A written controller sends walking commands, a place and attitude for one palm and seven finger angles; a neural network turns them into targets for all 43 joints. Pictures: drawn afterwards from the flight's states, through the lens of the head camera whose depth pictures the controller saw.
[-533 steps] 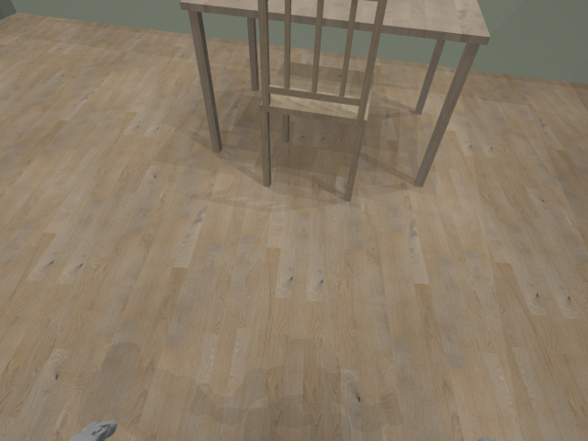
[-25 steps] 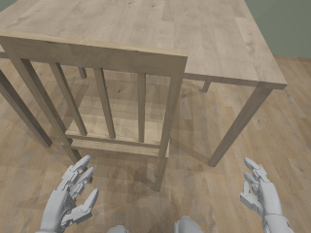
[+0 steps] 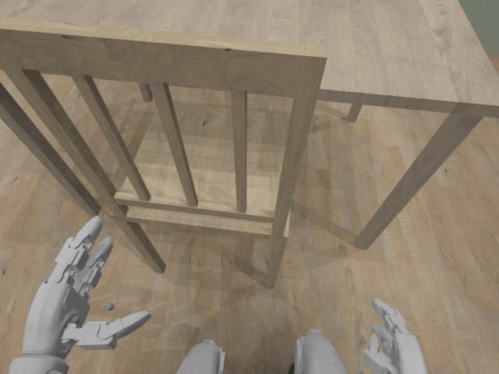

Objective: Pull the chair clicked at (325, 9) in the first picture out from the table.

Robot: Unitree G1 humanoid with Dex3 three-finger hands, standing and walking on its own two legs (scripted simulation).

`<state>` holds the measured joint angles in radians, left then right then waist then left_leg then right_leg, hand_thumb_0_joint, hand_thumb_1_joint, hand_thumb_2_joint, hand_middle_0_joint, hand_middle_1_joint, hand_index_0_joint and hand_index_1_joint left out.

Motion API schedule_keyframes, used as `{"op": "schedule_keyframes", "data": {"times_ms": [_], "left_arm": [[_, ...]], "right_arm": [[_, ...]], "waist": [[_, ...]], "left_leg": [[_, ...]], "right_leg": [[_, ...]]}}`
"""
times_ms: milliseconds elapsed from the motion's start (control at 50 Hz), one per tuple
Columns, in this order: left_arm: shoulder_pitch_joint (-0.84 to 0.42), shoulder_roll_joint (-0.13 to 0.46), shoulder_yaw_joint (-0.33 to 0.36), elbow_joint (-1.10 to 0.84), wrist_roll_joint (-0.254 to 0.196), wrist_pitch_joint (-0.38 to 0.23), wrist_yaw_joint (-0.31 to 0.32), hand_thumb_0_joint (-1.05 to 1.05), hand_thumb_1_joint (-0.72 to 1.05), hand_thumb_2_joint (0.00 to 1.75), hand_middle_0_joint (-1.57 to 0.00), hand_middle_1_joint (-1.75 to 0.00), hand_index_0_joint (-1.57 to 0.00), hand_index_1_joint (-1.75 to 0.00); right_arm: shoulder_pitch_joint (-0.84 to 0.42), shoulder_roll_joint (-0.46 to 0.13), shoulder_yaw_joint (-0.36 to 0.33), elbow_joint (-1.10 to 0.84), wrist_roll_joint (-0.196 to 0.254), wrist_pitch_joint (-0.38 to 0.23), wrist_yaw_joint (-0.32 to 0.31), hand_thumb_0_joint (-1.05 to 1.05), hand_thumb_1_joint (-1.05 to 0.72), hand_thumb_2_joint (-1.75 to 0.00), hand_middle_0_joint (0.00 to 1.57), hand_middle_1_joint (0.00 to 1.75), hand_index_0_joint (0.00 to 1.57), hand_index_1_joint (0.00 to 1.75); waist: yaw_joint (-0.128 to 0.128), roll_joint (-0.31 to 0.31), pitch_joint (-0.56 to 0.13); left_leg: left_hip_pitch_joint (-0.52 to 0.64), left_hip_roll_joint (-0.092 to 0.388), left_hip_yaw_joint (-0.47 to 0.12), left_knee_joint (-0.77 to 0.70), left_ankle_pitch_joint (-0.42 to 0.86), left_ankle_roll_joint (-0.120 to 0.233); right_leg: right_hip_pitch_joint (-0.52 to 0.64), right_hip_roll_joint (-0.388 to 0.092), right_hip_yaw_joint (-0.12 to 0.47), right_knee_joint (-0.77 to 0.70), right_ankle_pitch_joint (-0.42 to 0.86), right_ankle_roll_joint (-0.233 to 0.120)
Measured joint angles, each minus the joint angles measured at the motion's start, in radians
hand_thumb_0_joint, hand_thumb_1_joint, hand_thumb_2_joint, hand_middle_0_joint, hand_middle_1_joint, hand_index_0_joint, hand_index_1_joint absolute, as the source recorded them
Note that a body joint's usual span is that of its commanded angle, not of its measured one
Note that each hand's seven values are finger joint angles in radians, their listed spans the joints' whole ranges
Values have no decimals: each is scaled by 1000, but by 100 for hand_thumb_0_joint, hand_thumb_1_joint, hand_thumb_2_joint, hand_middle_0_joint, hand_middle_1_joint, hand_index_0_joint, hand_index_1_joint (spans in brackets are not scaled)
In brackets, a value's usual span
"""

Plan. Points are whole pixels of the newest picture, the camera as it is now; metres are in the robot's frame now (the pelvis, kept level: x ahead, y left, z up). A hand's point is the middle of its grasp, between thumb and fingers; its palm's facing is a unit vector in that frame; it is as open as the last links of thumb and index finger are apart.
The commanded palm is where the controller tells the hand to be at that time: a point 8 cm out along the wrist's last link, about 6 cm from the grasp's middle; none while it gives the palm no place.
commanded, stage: raise the hand toward the chair's back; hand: left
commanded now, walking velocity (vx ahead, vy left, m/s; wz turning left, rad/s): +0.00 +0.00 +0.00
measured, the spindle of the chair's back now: (179, 156) +0.46 +0.16 +0.04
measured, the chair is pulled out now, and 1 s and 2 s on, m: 0.00 0.00 0.00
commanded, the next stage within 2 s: aim the fingers beside a spindle in 1.20 s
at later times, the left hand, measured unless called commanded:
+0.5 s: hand (119, 288) +0.23 +0.20 +0.05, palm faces -0.08 -0.99 -0.07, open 16.7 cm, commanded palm +0.22 +0.26 +0.06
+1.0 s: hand (109, 259) +0.26 +0.21 +0.07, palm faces -0.02 -1.00 -0.07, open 16.9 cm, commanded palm +0.24 +0.26 +0.07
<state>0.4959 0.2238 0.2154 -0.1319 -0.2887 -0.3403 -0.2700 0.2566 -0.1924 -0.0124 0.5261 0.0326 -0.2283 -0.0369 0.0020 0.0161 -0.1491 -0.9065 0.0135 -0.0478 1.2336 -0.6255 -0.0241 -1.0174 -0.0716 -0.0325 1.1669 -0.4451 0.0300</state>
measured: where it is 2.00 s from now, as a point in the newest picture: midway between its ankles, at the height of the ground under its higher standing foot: outside the picture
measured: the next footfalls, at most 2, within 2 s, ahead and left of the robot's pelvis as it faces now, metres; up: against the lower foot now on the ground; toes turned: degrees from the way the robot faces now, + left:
none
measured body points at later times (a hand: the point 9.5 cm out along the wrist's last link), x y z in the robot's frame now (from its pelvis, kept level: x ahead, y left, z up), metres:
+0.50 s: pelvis +0.01 +0.00 +0.01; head +0.08 +0.01 +0.45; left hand +0.23 +0.25 +0.05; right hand +0.21 -0.23 -0.06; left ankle -0.01 +0.13 -0.64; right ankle +0.06 -0.14 -0.64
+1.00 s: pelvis +0.02 +0.00 +0.02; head +0.09 +0.01 +0.46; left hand +0.25 +0.26 +0.07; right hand +0.19 -0.25 -0.05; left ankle -0.01 +0.13 -0.64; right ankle +0.06 -0.14 -0.64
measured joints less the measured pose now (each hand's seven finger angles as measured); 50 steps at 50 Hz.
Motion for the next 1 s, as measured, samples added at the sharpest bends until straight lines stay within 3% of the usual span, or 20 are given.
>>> {"op": "schedule_keyframes", "data": {"times_ms": [80, 180, 240, 360, 520, 680, 860, 1000], "left_arm": [[-21, 5, -8, 19, 16, -86, -7, 0, -4, 50, -11, -15, -10, -15], [-69, 37, -58, 65, 43, -26, -73, 0, -16, 45, -9, -13, -9, -13], [-68, 55, -49, 42, 32, 8, -62, 0, -23, 42, -9, -12, -9, -12], [-80, 43, 14, 27, 10, -15, 2, 0, -37, 36, -8, -10, -8, -10], [-135, 52, -22, 141, 31, 36, -76, -1, -47, 32, -7, -9, -6, -8], [-183, 60, 46, 118, -3, -26, -57, -1, -49, 30, -7, -8, -6, -8], [-196, 68, 29, 193, -1, 54, -105, -1, -50, 30, -6, -8, -6, -8], [-199, 54, 48, 174, -6, -31, -67, -1, -50, 30, -7, -8, -6, -8]], "right_arm": [[-7, -55, -7, 12, 2, -19, -3, 2, -91, -90, 21, 30, 20, 30], [-45, -76, -10, -7, 15, -31, -18, 2, -91, -90, 20, 30, 20, 30], [-55, -59, -13, -26, 14, -27, -23, 2, -91, -90, 20, 30, 20, 30], [-41, -34, 0, -35, 8, -13, -10, 2, -91, -90, 20, 30, 20, 30], [-40, -42, 36, -34, 5, -13, -13, 2, -91, -90, 21, 30, 20, 30], [-21, -42, 22, 8, 0, -17, -10, 2, -91, -90, 21, 30, 20, 30], [-13, -61, 17, -3, 4, -4, -11, 2, -91, -90, 21, 30, 20, 30], [-8, -60, 10, -1, -2, -14, -4, 2, -91, -90, 20, 30, 20, 30]], "waist": [[-3, -3, -5], [-21, -10, 8], [-31, -14, 14], [-22, -1, -8], [-13, 10, 2], [-18, 4, 7], [-34, 12, 4], [-29, -3, 5]], "left_leg": [[-27, -5, -21, 33, -10, -1], [-31, 0, -22, 45, -15, 0], [-3, 6, -21, 23, -10, -1], [45, 6, -29, -28, 3, -3], [47, 4, -22, -41, 5, 1], [64, 8, -28, -56, 3, -3], [90, 8, -12, -96, 16, 3], [88, 8, -18, -92, 16, -1]], "right_leg": [[-13, -7, -18, 21, -11, -1], [-16, -2, -20, 27, -11, -1], [11, 5, -20, 4, -4, -2], [66, 4, -32, -47, 3, -3], [64, 3, -26, -56, 3, 0], [84, 6, -33, -71, 1, -2], [102, 7, -19, -103, 13, 3], [103, 7, -25, -100, 11, 0]]}}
